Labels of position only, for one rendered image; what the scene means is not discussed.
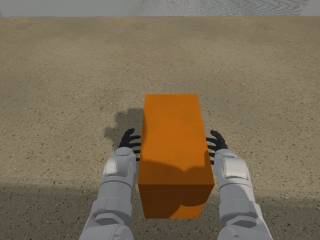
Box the robot right forearm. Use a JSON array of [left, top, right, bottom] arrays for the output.
[[213, 149, 273, 240]]

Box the robot right hand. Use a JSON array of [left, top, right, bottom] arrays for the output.
[[206, 130, 228, 165]]

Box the carton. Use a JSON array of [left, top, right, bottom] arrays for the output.
[[137, 94, 215, 219]]

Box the robot left hand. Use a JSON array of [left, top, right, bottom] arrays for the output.
[[118, 128, 141, 161]]

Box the robot left forearm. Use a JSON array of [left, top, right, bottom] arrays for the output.
[[79, 147, 137, 238]]

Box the right robot upper arm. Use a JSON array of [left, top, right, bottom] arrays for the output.
[[217, 224, 272, 240]]

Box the left robot upper arm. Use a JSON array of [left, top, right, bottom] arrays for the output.
[[79, 223, 134, 240]]

